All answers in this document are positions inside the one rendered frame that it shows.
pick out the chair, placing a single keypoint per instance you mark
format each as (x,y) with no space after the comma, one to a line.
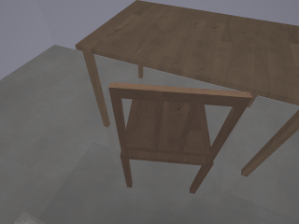
(168,124)

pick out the table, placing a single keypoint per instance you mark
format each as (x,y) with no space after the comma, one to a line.
(238,53)

